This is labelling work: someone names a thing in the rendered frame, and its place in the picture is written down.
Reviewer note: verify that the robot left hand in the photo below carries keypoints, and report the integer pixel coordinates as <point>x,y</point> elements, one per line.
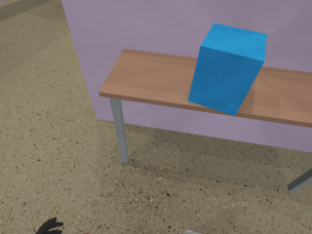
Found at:
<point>49,224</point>

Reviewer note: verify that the carton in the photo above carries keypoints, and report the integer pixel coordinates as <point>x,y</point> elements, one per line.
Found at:
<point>228,62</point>

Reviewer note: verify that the table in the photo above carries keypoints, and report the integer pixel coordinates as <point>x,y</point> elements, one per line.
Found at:
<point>277,95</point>

